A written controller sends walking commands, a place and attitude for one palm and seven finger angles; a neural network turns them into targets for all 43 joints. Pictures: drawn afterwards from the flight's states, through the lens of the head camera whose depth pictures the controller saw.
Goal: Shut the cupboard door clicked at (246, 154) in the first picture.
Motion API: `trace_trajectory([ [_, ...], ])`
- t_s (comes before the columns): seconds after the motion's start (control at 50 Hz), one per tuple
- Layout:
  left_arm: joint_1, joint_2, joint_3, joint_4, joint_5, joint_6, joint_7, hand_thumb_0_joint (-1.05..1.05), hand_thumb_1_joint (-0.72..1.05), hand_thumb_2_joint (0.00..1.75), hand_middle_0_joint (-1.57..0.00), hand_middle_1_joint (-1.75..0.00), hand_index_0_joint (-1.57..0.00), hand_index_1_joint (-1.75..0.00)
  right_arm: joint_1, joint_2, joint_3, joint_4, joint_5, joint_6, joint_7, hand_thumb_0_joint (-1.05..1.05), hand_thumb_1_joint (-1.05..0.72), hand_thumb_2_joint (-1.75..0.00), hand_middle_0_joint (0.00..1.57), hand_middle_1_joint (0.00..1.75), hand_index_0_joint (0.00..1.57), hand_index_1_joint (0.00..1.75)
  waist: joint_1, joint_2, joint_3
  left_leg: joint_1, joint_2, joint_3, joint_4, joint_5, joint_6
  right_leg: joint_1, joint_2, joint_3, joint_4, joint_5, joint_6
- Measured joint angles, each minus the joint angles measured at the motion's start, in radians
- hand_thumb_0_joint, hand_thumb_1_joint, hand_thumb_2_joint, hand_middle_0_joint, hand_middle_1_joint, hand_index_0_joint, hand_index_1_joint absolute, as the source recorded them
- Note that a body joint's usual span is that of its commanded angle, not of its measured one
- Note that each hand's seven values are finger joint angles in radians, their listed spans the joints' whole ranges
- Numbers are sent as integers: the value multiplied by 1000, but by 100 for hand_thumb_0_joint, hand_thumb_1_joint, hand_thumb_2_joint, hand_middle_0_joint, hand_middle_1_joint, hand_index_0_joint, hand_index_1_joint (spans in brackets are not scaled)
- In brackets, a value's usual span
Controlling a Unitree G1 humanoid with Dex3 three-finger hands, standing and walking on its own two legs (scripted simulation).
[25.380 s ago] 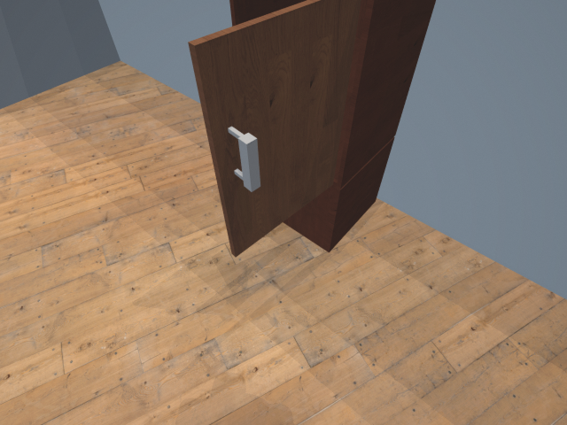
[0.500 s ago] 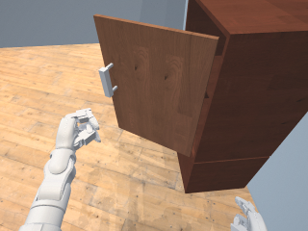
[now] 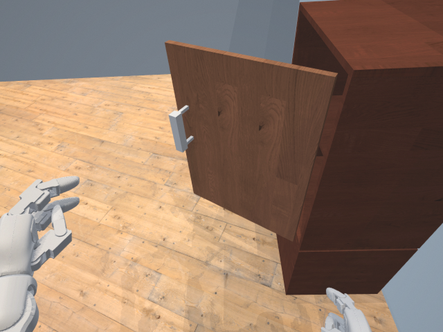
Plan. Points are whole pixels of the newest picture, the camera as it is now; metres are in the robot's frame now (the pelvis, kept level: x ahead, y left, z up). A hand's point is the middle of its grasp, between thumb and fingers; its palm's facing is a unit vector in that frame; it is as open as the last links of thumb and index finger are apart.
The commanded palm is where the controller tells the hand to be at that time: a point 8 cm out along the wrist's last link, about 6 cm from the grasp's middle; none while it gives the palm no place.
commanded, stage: draw the hand back to the body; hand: left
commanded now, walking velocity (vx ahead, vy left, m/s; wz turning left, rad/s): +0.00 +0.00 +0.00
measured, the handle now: (183, 128) +0.66 +0.20 +0.01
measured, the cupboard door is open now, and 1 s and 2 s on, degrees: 58 58 58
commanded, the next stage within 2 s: step back with the hand held close in 0.44 s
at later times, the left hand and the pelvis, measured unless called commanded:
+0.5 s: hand (63, 241) +0.19 +0.24 +0.16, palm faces +0.43 -0.81 -0.41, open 7.4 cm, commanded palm +0.14 +0.28 +0.17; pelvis +0.00 -0.02 +0.00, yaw +0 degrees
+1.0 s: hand (45, 239) +0.19 +0.27 +0.16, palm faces +0.36 -0.77 -0.53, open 7.4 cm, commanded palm +0.13 +0.30 +0.17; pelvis -0.02 +0.01 -0.01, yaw -2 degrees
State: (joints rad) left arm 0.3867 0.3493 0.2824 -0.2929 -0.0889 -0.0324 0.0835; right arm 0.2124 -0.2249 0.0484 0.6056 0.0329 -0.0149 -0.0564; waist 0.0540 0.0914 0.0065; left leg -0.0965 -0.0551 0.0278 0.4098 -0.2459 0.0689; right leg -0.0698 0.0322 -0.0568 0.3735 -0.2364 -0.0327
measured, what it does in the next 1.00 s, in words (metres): stands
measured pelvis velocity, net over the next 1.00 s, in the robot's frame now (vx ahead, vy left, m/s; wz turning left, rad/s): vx -0.02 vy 0.01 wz -0.03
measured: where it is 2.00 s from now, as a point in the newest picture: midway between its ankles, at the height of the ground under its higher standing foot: outside the picture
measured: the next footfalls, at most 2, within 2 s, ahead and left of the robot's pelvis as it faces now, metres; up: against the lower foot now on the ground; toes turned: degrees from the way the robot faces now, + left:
none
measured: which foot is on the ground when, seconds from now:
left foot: down 0.00-1.00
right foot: down 0.00-1.00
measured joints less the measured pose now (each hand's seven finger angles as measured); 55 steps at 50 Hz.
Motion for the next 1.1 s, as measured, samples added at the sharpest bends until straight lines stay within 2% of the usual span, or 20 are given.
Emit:
trace_trajectory([
  [0.14,121,27,79,-97,-2,-26,13,2,89,90,-34,-45,-34,-45,8,-16,-27,10,0,-30,-3,2,-90,-90,20,30,20,30,7,6,-14,-1,5,-2,10,-8,-5,2,5,-2,4,-6,-5],
  [0.3,72,-17,46,-41,5,-25,22,1,89,90,-24,-34,-23,-34,-14,-23,-34,19,-2,-49,-16,2,-90,-90,20,30,20,30,13,-2,1,-12,5,-10,11,3,-10,-13,4,-11,19,-6,-12],
  [0.48,87,7,43,-82,4,-34,19,2,89,90,-22,-31,-21,-31,-8,-5,-25,20,-5,-69,-19,2,-90,-90,20,30,20,30,0,-12,-12,1,20,-2,13,-7,-21,1,20,-2,9,-5,-22],
  [0.58,87,16,64,-67,-1,-43,13,1,89,90,-21,-31,-21,-31,-9,-3,-28,20,-4,-58,-15,2,-90,-90,20,30,20,30,-5,-6,-8,2,22,1,8,-4,-23,-1,22,1,7,-2,-25],
  [0.72,112,11,88,-47,15,-102,27,1,89,90,-21,-31,-21,-30,-15,-29,-51,3,-1,-5,-8,2,-90,-90,20,30,20,30,-29,15,-32,-120,35,-7,86,-28,-17,-94,33,-9,27,2,-21],
  [0.84,152,34,81,-102,17,-107,30,2,89,90,-21,-31,-21,-30,-16,-42,-71,-16,0,35,-27,2,-90,-90,20,30,20,30,-43,-9,-23,-145,9,18,79,-19,-1,-157,4,12,92,-19,-2],
  [0.98,166,106,138,-149,9,-111,37,2,88,90,-21,-31,-21,-30,-31,-25,-69,-62,5,71,-35,2,-90,-90,20,30,20,30,-60,-36,-28,-183,-1,42,104,-12,13,-210,-9,32,144,-20,12],
  [1.1,174,97,139,-143,16,-117,45,1,89,90,-21,-31,-21,-30,-24,-17,-57,-80,4,69,-36,2,-90,-90,20,30,20,30,-64,-51,-43,-221,-1,48,129,3,27,-243,-10,35,156,5,22],
])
